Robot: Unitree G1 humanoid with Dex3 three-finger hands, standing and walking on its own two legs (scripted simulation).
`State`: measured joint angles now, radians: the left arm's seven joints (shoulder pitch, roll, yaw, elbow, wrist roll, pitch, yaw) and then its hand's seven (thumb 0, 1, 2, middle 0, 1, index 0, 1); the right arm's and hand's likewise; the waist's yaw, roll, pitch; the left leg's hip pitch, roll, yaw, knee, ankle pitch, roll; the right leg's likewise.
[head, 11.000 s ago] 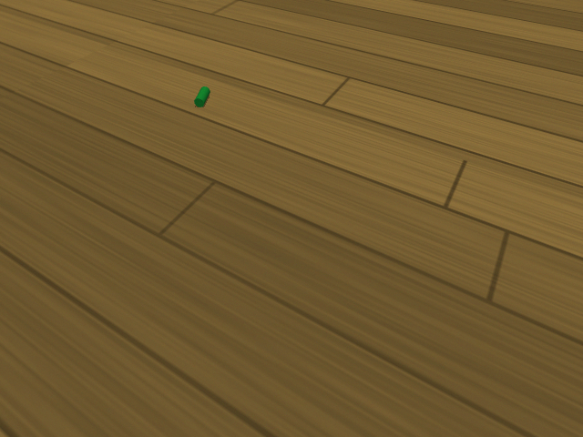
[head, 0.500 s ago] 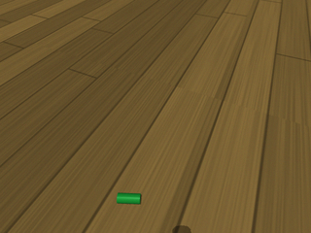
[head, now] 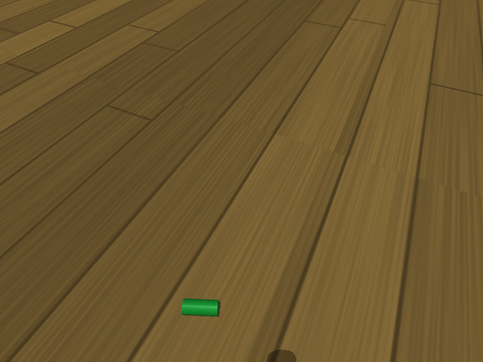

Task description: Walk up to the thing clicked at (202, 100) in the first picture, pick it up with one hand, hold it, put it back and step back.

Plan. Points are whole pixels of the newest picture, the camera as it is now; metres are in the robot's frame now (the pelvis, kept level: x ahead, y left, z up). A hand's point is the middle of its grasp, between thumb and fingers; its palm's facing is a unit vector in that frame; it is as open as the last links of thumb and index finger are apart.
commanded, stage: stand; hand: left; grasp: from above
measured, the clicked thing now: (200, 307) +0.46 +0.18 -0.75
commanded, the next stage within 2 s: rise first in 0.36 s
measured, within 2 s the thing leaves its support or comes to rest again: neither
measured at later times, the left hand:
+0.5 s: hand out of the picture +0.07 +0.25 -0.16, palm faces -0.01 -0.94 -0.33, open 7.4 cm
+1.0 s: hand out of the picture +0.11 +0.25 -0.21, palm faces -0.08 -0.91 -0.40, open 13.4 cm
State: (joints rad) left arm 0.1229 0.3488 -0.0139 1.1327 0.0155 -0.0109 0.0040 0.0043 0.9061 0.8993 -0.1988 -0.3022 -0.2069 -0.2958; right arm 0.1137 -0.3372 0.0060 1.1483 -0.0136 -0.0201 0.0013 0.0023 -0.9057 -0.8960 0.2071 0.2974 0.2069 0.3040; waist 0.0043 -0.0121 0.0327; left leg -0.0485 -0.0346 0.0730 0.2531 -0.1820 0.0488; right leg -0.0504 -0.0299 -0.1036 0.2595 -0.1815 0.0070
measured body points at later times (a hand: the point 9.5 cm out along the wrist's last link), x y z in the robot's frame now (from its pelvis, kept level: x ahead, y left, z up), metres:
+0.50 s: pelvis +0.00 +0.00 +0.00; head +0.01 +0.01 +0.45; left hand +0.07 +0.30 -0.14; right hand +0.07 -0.30 -0.13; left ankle -0.03 +0.08 -0.75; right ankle -0.03 -0.12 -0.75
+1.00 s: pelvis -0.03 -0.01 -0.06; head +0.05 +0.01 +0.38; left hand +0.12 +0.30 -0.18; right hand +0.08 -0.27 -0.16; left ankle -0.03 +0.08 -0.75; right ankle -0.03 -0.12 -0.75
